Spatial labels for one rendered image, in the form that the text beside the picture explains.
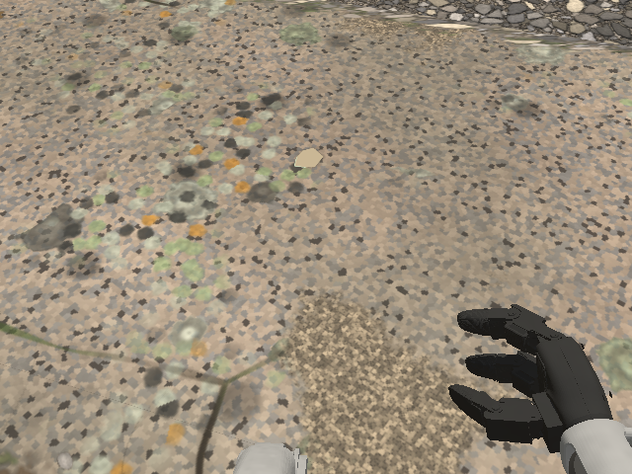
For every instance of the robot right hand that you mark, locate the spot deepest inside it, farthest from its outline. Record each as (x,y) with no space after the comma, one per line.
(564,388)

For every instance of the right robot forearm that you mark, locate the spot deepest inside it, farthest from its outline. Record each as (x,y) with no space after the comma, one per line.
(597,446)

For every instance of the left robot thigh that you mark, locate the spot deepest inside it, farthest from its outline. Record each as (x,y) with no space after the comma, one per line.
(271,458)

